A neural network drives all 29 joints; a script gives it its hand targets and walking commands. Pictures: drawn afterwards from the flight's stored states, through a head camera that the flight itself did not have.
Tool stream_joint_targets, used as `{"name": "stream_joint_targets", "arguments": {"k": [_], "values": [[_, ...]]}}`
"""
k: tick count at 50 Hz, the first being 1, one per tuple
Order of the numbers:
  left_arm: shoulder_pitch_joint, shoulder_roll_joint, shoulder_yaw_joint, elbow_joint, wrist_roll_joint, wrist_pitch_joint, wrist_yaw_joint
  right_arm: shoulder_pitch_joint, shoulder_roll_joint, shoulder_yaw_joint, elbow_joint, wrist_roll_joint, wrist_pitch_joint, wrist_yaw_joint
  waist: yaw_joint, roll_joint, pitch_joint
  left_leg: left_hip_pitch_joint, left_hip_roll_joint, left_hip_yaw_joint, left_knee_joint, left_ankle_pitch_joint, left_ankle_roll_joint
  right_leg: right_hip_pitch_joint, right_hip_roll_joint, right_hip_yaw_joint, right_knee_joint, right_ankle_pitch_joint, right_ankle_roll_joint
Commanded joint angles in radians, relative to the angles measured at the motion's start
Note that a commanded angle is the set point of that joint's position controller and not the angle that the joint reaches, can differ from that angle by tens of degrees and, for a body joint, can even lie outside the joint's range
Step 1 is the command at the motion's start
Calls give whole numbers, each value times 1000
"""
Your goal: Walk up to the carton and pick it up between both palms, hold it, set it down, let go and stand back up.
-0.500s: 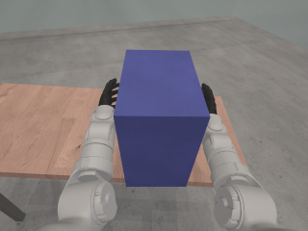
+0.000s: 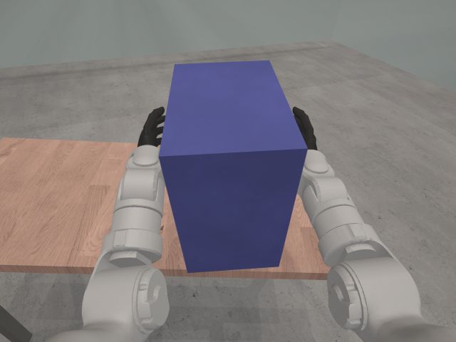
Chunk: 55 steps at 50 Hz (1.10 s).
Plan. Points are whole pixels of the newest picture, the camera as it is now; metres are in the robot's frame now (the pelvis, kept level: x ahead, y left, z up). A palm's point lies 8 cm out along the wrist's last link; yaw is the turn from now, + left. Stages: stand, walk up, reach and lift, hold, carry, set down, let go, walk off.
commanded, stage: reach and lift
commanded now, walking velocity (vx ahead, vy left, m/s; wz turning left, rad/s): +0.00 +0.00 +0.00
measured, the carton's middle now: (227, 167) +0.41 -0.01 +0.14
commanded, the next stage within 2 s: hold in 1.56 s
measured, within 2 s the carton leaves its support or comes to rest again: neither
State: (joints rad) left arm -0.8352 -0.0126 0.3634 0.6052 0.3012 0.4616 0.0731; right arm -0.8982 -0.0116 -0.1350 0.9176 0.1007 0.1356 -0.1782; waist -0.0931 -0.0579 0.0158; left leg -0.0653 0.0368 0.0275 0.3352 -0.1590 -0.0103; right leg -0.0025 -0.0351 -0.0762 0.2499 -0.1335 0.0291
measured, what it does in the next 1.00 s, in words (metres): stands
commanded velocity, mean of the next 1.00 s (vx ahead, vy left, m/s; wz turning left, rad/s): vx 0.00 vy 0.00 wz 0.00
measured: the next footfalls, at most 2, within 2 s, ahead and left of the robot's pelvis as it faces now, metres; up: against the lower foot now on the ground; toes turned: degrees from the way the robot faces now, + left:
none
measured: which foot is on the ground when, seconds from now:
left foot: down 0.00-1.00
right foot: down 0.00-1.00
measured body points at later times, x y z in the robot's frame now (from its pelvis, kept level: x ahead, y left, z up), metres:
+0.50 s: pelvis +0.00 +0.00 +0.00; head -0.06 +0.02 +0.45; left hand +0.41 +0.13 +0.22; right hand +0.40 -0.15 +0.23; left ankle +0.02 +0.12 -0.75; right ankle +0.01 -0.14 -0.75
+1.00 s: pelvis +0.01 -0.01 +0.00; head -0.06 +0.01 +0.44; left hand +0.40 +0.13 +0.25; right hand +0.40 -0.15 +0.26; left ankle +0.02 +0.12 -0.75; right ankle +0.01 -0.14 -0.75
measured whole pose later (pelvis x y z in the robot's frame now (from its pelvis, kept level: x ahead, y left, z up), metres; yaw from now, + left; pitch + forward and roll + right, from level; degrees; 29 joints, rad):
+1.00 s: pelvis +0.01 -0.01 +0.00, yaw +0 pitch -8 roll -1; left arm -0.84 -0.02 0.38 0.31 0.30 0.78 0.03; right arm -0.98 -0.10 0.04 0.73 0.34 0.44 -0.26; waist -0.12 -0.03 -0.03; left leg -0.04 0.04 0.00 0.36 -0.19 -0.02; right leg 0.03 -0.01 -0.06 0.26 -0.16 0.02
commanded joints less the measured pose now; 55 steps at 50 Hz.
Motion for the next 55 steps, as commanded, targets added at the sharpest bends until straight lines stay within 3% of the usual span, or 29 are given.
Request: {"name": "stream_joint_targets", "arguments": {"k": [1, 17, 29, 34, 41, 55], "values": [[-674, -615, -396, -116, -94, -27, -155, -680, 578, 251, -216, 56, -12, 95, -17, 99, -412, 185, -67, -7, -6, 226, -44, 1, 96, -20, -10, 153, 15], [-681, -589, -396, -214, -98, 95, -162, -741, 594, 343, -334, 167, 78, 59, -16, 62, -425, 129, -85, -3, -9, 175, -13, 60, 100, -1, -7, 154, 29], [-667, -589, -444, -332, -120, 194, -179, -731, 584, 409, -438, 276, 192, 11, -32, 80, -402, 117, -87, 0, -4, 195, -35, 82, 112, 4, -1, 159, 32], [-691, -578, -428, -328, -113, 220, -195, -734, 572, 376, -413, 270, 230, 11, -34, 86, -352, 82, -83, 3, -31, 127, -39, 64, 111, 3, -8, 93, 29], [-714, -578, -449, -368, -141, 226, -189, -753, 583, 412, -454, 316, 259, -1, -37, 93, -423, 118, -88, -4, 2, 211, -54, 88, 119, 6, 11, 195, 37], [-723, -548, -439, -402, -143, 264, -202, -758, 580, 438, -492, 366, 318, -28, -31, 77, -410, 118, -96, -4, 10, 238, -58, 104, 123, 14, 18, 251, 48]]}}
